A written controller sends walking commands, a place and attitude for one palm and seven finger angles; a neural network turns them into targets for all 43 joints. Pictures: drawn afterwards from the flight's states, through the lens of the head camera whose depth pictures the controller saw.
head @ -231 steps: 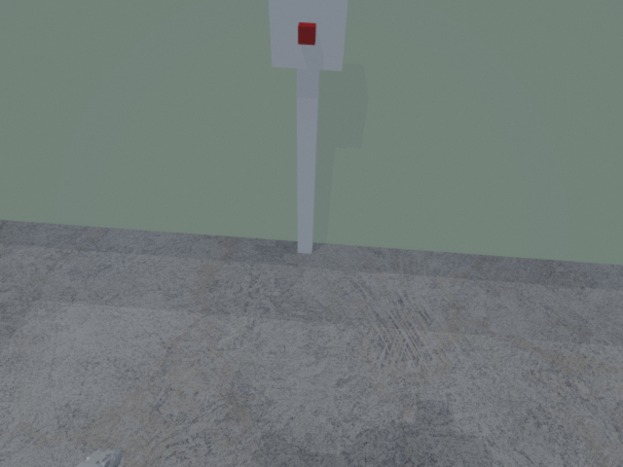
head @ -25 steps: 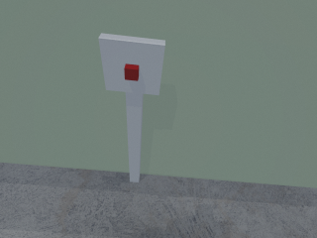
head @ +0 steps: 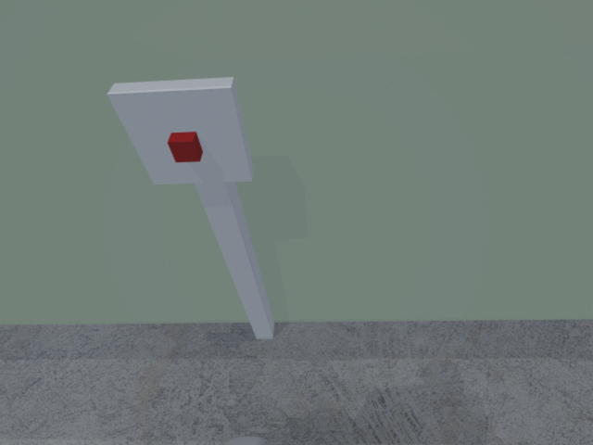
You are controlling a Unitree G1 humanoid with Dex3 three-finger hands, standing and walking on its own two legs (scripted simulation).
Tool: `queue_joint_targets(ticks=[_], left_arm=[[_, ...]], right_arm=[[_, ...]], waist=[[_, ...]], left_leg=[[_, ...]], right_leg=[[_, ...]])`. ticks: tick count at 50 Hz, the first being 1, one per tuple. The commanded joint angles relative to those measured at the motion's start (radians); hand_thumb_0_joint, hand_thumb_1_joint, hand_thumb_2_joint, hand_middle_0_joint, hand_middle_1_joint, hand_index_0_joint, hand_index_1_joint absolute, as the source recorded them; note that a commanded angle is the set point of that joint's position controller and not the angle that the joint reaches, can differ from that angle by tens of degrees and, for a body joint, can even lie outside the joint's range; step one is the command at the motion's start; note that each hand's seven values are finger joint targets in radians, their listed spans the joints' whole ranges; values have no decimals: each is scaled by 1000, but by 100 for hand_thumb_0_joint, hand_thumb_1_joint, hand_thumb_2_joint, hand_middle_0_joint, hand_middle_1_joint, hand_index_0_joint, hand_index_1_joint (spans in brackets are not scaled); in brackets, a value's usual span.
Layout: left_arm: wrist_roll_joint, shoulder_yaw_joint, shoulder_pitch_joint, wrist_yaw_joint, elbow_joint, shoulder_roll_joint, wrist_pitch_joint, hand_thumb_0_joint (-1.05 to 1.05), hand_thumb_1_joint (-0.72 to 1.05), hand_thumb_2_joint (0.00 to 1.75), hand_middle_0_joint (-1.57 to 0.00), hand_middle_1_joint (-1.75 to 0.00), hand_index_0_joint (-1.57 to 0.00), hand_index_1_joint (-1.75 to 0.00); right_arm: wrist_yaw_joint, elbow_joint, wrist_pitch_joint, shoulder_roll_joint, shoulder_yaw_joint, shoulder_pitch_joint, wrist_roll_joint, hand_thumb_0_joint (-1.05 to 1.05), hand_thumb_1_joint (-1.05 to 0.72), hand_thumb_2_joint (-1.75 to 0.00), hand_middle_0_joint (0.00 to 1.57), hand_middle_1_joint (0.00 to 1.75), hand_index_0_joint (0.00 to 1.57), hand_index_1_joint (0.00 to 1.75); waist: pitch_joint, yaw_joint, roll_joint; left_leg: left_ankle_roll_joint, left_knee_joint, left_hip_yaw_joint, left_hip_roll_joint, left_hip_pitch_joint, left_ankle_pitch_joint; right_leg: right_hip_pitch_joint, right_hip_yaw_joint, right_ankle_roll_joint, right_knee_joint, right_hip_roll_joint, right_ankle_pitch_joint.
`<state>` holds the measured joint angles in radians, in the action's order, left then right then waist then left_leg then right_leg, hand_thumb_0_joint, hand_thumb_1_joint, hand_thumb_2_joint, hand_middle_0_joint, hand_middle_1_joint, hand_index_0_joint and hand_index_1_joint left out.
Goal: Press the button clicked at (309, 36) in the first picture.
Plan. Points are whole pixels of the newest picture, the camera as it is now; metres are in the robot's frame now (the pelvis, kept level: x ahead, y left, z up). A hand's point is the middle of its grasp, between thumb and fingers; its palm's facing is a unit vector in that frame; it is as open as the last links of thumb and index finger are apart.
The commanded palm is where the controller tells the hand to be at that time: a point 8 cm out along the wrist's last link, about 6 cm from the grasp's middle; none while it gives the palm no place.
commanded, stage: come to a stop and stand still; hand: left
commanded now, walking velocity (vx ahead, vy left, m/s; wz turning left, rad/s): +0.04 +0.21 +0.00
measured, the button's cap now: (186, 146) +0.52 +0.20 +0.13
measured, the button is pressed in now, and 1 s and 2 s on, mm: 0 0 0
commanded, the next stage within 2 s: look again from close up in 0.78 s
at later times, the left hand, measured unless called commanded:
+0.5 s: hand out of the picture -0.02 +0.24 -0.17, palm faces +0.09 -0.98 -0.20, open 7.4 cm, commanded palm none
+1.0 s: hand out of the picture +0.00 +0.24 -0.17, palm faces +0.02 -0.97 -0.23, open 7.3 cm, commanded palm none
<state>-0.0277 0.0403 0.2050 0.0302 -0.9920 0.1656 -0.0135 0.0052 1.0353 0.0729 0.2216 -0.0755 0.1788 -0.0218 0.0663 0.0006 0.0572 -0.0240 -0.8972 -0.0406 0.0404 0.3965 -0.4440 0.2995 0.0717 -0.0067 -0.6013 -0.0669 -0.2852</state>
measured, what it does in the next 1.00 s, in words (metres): steps on the spot: left foot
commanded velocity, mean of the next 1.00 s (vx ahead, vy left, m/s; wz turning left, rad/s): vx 0.01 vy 0.02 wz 0.00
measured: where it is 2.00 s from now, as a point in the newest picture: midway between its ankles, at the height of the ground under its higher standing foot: outside the picture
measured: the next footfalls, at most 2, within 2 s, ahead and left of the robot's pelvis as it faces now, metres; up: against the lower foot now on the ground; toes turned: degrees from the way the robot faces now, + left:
left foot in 0.34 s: +0.02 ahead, +0.14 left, +0.00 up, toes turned +4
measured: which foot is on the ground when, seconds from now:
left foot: up 0.00-0.32, down 0.34-1.00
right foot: down 0.00-1.00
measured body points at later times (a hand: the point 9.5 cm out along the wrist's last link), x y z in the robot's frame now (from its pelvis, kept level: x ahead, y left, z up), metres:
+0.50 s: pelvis -0.01 +0.05 +0.01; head +0.01 +0.07 +0.46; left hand -0.02 +0.29 -0.16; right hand +0.04 -0.18 -0.14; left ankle -0.04 +0.15 -0.73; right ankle -0.01 -0.09 -0.72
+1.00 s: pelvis -0.01 +0.05 +0.01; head +0.00 +0.06 +0.46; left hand +0.00 +0.30 -0.15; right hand -0.02 -0.17 -0.15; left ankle -0.04 +0.15 -0.73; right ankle -0.01 -0.08 -0.73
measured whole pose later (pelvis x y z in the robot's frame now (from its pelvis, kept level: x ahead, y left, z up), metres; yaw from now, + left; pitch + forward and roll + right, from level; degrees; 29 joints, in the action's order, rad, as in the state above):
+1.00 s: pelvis -0.01 +0.05 +0.01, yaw +1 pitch +0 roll +0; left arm -0.02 0.01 0.27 0.03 -1.05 0.19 0.00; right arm 0.03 1.06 -0.02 0.16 -0.01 0.32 -0.02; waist 0.03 0.02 -0.01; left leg 0.03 -0.49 -0.07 0.00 0.18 -0.30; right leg 0.23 0.06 0.03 -0.50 -0.06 -0.27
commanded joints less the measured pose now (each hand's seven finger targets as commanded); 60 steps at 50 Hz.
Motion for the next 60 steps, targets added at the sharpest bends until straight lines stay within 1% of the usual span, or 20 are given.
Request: queue_joint_targets(ticks=[1,10,14,15,16,17,19,21,24,26,29,36,43,44,45,46,47,49,52,60], left_arm=[[1,43,9,12,65,197,19,0,90,90,-20,-30,-20,-30],[-10,53,107,10,19,217,18,0,90,90,-20,-30,-20,-30],[2,49,45,6,4,202,7,0,90,90,-20,-30,-20,-30],[9,41,38,5,3,169,2,0,90,90,-20,-30,-20,-30],[16,30,56,1,10,119,-5,0,90,90,-20,-30,-20,-30],[15,21,57,-3,17,80,-7,0,90,90,-20,-30,-20,-30],[4,12,32,-5,-6,77,-13,0,90,90,-20,-30,-20,-30],[4,3,73,-10,-46,72,-12,0,90,90,-20,-30,-20,-30],[11,-8,102,-9,-76,65,8,0,90,90,-20,-30,-20,-30],[12,-12,135,-3,-105,86,22,0,90,90,-20,-30,-20,-30],[15,-14,116,5,-121,102,30,0,90,90,-20,-30,-20,-30],[18,-24,110,9,-136,70,20,0,90,90,-20,-30,-20,-30],[19,-27,117,9,-141,66,19,0,90,90,-20,-30,-20,-30],[3,-20,67,4,-30,278,40,0,90,90,-20,-30,-20,-30],[9,6,87,11,-14,196,40,0,90,90,-20,-30,-20,-30],[9,0,93,11,-5,190,45,0,90,90,-20,-30,-20,-30],[10,2,107,11,2,179,45,0,90,90,-20,-30,-20,-30],[8,6,92,9,23,190,40,0,90,90,-20,-30,-20,-30],[9,16,48,7,47,221,39,0,90,90,-20,-30,-20,-30],[12,15,-43,-7,48,303,45,0,90,90,-20,-30,-20,-30]], right_arm=[[-14,-45,-20,60,-13,61,-1,0,-90,-90,20,30,20,30],[-11,-71,-37,28,9,25,9,0,-90,-90,20,30,20,30],[0,-27,-56,10,20,144,14,0,-90,-90,20,30,20,30],[4,-13,-65,29,23,177,13,0,-90,-90,20,30,20,30],[7,-21,-73,79,15,165,5,0,-90,-90,20,30,20,30],[12,-41,-72,131,12,130,2,0,-90,-90,20,30,20,30],[23,-37,-77,102,21,56,3,0,-90,-90,20,30,20,30],[31,-27,-80,72,34,29,3,0,-90,-90,20,30,20,30],[37,5,-89,60,35,73,8,0,-90,-90,20,30,20,30],[38,21,-98,48,38,101,16,0,-90,-90,20,30,20,30],[34,42,-95,33,41,123,18,0,-90,-90,20,30,20,30],[35,88,-100,21,57,135,14,0,-90,-90,20,30,20,30],[36,107,-101,9,62,170,14,0,-90,-90,20,30,20,30],[24,-38,-96,188,36,104,4,0,-90,-90,20,30,20,30],[35,-49,-123,161,19,110,-7,0,-90,-90,20,30,20,30],[41,-55,-132,145,16,125,-2,0,-90,-90,20,30,20,30],[45,-59,-129,137,10,126,2,0,-90,-90,20,30,20,30],[42,-75,-119,145,4,124,4,0,-90,-90,20,30,20,30],[36,-86,-115,173,-2,91,5,0,-90,-90,20,30,20,30],[17,-88,-112,246,8,-8,2,0,-90,-90,20,30,20,30]], waist=[[-41,-15,-244],[-87,-66,-241],[-105,-3,-242],[-106,10,-157],[-84,0,29],[-47,-10,127],[15,-20,201],[21,-35,163],[-53,-27,65],[-94,-22,-3],[-97,0,-124],[-13,-9,-58],[8,-8,-50],[119,19,-42],[-58,-7,17],[-171,-2,49],[-196,-2,15],[-149,4,-62],[-60,6,-37],[-51,2,-49]], left_leg=[[-17,-174,57,10,94,92],[-20,158,4,-6,-14,14],[-3,467,-44,-24,-245,186],[5,538,-16,8,-315,221],[49,596,138,130,-305,213],[103,665,239,242,-195,147],[137,739,237,224,-77,128],[136,689,156,177,-120,284],[127,562,95,148,-279,624],[81,495,66,106,-268,644],[44,502,51,81,-268,549],[49,577,50,84,-252,444],[49,600,55,80,-232,390],[32,582,94,35,-167,461],[51,505,105,85,-210,550],[62,462,110,88,-266,648],[70,440,105,89,-275,628],[75,427,93,73,-206,482],[77,466,94,73,-145,391],[71,531,97,77,-161,295]], right_leg=[[-73,-232,-109,335,-252,152],[-166,-242,-149,320,-260,209],[-49,-171,-83,260,-185,114],[13,-137,-50,207,-138,40],[92,-70,-5,123,-56,-41],[77,4,27,64,-11,-74],[26,-17,30,-66,-2,-110],[25,-34,24,-95,-5,-96],[-14,-32,26,80,-2,-3],[-139,-79,12,200,-40,275],[-169,-95,-11,173,-69,421],[-136,-83,3,222,-55,237],[-145,-85,2,239,-49,213],[-64,-57,-23,161,-18,185],[-102,-71,-25,96,-32,165],[-126,-63,-37,83,-30,234],[-131,-64,-40,92,-30,253],[-136,-81,-45,109,-37,254],[-109,-86,-43,117,-38,226],[-119,-111,-35,191,-56,163]])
